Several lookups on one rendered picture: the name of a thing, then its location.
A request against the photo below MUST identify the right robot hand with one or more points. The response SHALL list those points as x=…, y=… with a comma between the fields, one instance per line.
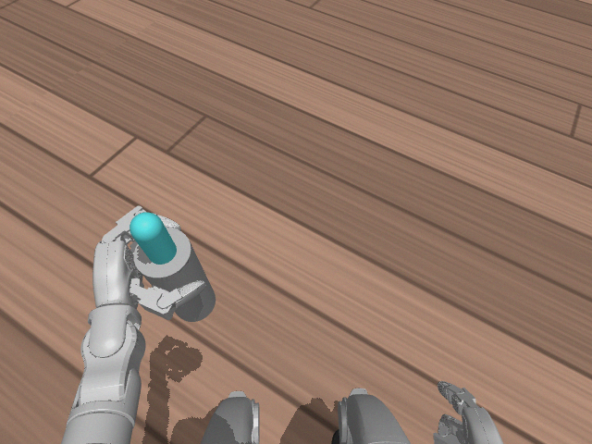
x=477, y=426

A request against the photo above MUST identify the left robot hand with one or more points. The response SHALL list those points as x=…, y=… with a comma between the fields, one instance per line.
x=116, y=279

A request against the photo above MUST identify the bottle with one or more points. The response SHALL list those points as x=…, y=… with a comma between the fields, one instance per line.
x=167, y=260

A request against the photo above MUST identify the left robot arm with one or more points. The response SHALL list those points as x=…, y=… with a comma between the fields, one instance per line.
x=105, y=406

